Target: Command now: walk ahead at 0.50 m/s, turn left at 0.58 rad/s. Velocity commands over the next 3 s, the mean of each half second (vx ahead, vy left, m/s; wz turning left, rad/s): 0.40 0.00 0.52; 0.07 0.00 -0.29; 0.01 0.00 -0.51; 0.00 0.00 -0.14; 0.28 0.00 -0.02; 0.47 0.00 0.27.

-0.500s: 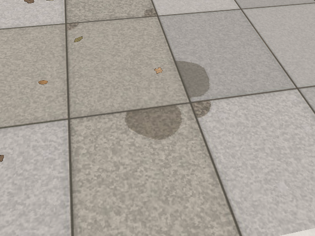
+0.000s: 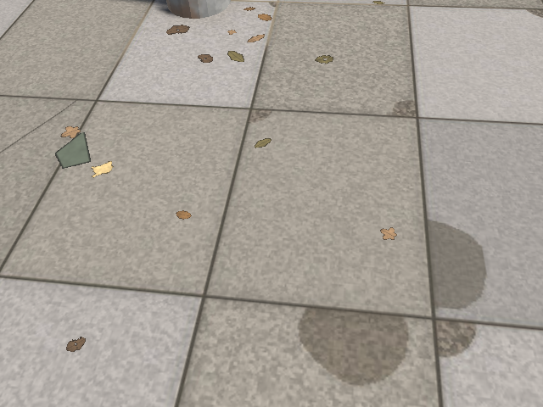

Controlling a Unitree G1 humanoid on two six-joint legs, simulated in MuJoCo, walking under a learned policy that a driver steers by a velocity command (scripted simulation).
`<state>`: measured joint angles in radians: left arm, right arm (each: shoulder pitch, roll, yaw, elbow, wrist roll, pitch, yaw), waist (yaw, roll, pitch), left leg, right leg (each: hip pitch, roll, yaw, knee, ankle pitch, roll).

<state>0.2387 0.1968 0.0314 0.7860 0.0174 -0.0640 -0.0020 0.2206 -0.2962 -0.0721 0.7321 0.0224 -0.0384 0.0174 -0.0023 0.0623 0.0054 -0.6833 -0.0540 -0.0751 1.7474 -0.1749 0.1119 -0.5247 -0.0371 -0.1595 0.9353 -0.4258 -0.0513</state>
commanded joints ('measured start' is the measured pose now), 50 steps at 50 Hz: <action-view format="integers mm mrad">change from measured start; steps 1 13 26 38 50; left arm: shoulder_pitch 15 130 43 -105 -59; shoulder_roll -47 214 201 173 242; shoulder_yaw -16 50 41 41 79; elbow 43 53 -31 -98 -162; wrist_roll -18 -23 -40 -33 -36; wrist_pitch -52 -28 0 75 39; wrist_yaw -20 54 32 24 20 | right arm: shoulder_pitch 93 -286 -72 -74 -150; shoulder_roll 67 34 -17 -97 -78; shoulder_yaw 43 28 12 -19 -29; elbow -88 -220 -134 -48 -93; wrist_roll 3 22 -32 -37 -29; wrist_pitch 14 11 -30 26 39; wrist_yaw -1 60 10 -45 -67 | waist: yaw -71 82 25 -22 14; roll -115 -125 -100 45 -147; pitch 24 71 -149 -63 -149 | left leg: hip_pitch -198 -61 548 515 -28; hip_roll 74 92 306 342 76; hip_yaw -101 159 -134 23 -8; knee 44 -1066 -1427 -1467 -575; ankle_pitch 54 187 627 227 -300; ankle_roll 33 -39 204 156 -177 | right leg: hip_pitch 131 615 8 21 489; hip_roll -233 -224 -84 -68 -213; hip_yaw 353 -49 251 167 481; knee -596 -724 305 -101 -517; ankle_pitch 139 775 -14 94 857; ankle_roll -62 -20 100 117 -188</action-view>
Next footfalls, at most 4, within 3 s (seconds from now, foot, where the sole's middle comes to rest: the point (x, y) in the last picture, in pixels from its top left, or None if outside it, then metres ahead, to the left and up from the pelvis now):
0.40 left None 0.37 0.10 -0.72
0.88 right None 0.43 -0.12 -0.72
1.38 left None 0.46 0.10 -0.72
1.72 right None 0.36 -0.15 -0.72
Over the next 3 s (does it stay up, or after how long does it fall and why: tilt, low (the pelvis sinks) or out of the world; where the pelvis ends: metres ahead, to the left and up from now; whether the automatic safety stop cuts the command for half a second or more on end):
stays up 0.74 -0.16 0.06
